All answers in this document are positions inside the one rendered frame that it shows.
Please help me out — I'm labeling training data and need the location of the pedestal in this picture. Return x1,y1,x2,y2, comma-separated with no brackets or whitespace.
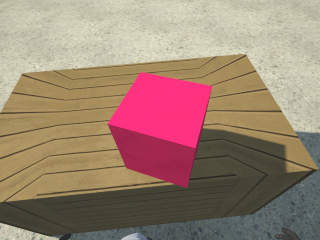
0,54,319,237

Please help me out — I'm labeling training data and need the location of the right robot hand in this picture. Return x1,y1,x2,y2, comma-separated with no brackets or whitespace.
274,227,301,240

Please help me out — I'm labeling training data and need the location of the carton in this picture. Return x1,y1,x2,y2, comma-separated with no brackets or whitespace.
108,72,212,188

